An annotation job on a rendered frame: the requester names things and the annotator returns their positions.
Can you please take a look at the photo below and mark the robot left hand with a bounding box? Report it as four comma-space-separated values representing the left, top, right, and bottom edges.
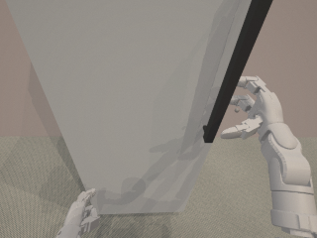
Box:
63, 188, 100, 235

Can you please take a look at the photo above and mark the fridge door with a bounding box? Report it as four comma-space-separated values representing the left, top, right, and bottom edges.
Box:
5, 0, 252, 215

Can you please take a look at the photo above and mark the right robot forearm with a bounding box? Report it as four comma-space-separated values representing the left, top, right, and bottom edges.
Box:
259, 123, 317, 238

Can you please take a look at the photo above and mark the handle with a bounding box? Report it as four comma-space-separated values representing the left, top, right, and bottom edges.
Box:
203, 0, 273, 143

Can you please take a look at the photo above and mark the left robot forearm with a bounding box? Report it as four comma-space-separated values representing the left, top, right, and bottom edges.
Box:
55, 224, 82, 238

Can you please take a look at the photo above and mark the robot right hand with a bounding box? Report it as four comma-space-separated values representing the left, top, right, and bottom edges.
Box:
220, 76, 284, 140

